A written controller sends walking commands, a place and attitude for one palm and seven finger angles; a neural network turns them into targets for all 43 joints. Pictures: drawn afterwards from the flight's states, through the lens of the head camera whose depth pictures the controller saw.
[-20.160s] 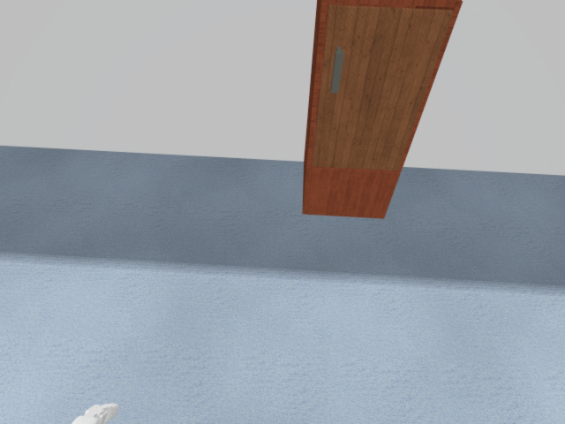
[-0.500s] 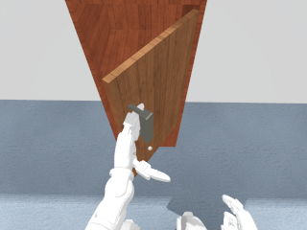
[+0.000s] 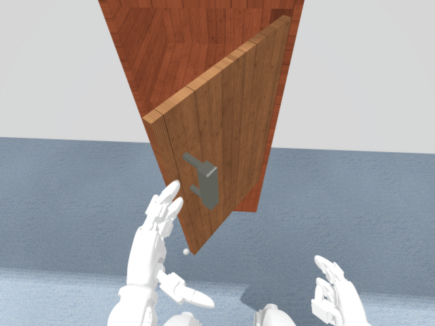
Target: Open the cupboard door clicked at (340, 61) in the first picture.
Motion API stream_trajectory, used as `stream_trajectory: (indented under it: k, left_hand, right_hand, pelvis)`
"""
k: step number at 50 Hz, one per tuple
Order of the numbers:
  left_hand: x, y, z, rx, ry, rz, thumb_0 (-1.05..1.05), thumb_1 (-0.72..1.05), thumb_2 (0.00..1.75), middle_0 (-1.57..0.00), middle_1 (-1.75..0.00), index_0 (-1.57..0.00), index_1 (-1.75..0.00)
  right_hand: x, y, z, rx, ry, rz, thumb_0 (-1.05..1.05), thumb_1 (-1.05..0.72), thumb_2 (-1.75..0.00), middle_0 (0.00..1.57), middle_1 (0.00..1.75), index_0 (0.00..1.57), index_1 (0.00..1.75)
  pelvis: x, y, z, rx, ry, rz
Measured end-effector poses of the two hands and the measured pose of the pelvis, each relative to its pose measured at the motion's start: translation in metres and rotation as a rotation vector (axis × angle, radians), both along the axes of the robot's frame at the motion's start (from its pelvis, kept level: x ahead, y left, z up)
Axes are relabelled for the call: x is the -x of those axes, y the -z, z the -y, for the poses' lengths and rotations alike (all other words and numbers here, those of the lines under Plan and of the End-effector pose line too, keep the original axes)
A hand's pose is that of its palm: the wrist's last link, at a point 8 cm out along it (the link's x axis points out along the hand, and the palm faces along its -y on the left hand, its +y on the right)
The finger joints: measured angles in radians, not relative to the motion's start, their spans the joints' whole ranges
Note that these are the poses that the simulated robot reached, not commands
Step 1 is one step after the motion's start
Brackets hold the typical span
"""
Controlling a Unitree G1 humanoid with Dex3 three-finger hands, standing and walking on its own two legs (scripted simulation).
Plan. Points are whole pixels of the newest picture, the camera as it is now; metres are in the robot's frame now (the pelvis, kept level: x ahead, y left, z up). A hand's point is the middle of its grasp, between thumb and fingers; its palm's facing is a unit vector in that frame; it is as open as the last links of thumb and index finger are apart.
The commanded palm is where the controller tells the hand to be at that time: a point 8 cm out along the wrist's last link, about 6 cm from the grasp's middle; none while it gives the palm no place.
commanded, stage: slide the hand sideways off the handle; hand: left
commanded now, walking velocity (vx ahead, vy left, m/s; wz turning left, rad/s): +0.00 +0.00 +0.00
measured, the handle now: (200, 181) +0.36 +0.06 +0.05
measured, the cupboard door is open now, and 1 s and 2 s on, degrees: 54 54 54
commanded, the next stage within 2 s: draw the hand back to the body in 0.26 s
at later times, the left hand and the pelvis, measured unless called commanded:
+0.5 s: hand (159, 266) +0.21 +0.11 +0.06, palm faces -0.04 -1.00 -0.05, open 16.3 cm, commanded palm +0.18 +0.17 +0.07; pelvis -0.01 -0.01 -0.01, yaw +0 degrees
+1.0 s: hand (72, 254) +0.20 +0.20 +0.13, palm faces +0.14 -0.95 -0.28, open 15.4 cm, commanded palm +0.16 +0.25 +0.15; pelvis +0.01 +0.02 +0.04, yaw +0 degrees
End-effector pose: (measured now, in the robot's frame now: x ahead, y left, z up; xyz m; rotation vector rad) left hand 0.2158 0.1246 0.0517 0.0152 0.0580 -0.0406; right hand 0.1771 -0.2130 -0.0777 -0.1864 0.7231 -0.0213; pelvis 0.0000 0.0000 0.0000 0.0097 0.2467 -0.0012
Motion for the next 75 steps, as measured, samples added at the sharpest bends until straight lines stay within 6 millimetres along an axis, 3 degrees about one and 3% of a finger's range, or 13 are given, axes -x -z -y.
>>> stream_trajectory:
  k: [10,22,31,40,44,49,61,75]
  left_hand:
    - [0.019,0.000,-0.024,-0.008,-0.028,0.020,-0.01,-0.50,0.30,-0.15,-0.30,-0.15,-0.30]
    - [0.028,0.001,-0.026,-0.005,0.016,0.017,-0.01,-0.50,0.30,-0.15,-0.30,-0.15,-0.30]
    - [0.032,-0.048,-0.059,-0.064,-0.031,0.078,-0.01,-0.50,0.30,-0.15,-0.30,-0.16,-0.30]
    - [0.040,-0.055,-0.080,-0.046,-0.014,0.014,-0.01,-0.50,0.30,-0.15,-0.30,-0.16,-0.30]
    - [0.042,-0.068,-0.098,-0.060,-0.047,0.050,-0.01,-0.47,0.32,-0.15,-0.30,-0.16,-0.30]
    - [0.044,-0.094,-0.119,-0.249,-0.158,0.033,-0.01,-0.37,0.36,-0.16,-0.30,-0.16,-0.30]
    - [0.048,-0.131,-0.157,-0.385,-0.315,0.028,-0.01,0.01,0.52,-0.18,-0.30,-0.18,-0.30]
    - [0.047,-0.187,-0.190,-0.479,-0.434,0.196,0.00,0.49,0.73,-0.19,-0.30,-0.20,-0.30]
  right_hand:
    - [-0.005,0.006,0.012,0.027,0.000,0.025,0.01,-0.91,-0.90,0.20,0.30,0.20,0.30]
    - [0.006,0.010,0.015,0.034,0.022,0.044,0.01,-0.91,-0.90,0.20,0.30,0.20,0.30]
    - [0.016,-0.010,0.008,0.008,0.061,0.062,0.02,-0.91,-0.90,0.20,0.30,0.20,0.30]
    - [0.009,-0.037,0.005,0.042,0.055,0.124,0.01,-0.91,-0.90,0.20,0.30,0.20,0.30]
    - [0.004,-0.046,0.001,0.049,0.052,0.150,0.01,-0.91,-0.90,0.20,0.30,0.20,0.30]
    - [-0.002,-0.055,-0.009,0.056,0.060,0.146,0.01,-0.91,-0.90,0.20,0.30,0.20,0.30]
    - [-0.006,-0.064,-0.036,0.031,0.021,0.108,0.01,-0.91,-0.90,0.20,0.30,0.20,0.30]
    - [-0.016,-0.076,-0.030,0.046,-0.002,0.108,0.01,-0.91,-0.90,0.20,0.30,0.20,0.30]
  pelvis:
    - [0.001,0.009,0.007,0.004,-0.011,-0.017]
    - [0.008,0.016,0.007,0.006,-0.009,-0.019]
    - [0.004,-0.002,0.002,0.014,-0.005,0.037]
    - [0.000,-0.016,-0.007,0.026,-0.005,0.082]
    - [-0.003,-0.020,-0.010,0.034,-0.008,0.101]
    - [-0.011,-0.032,-0.017,0.035,-0.009,0.140]
    - [-0.017,-0.058,-0.029,0.030,0.000,0.235]
    - [-0.020,-0.072,-0.028,0.027,0.008,0.300]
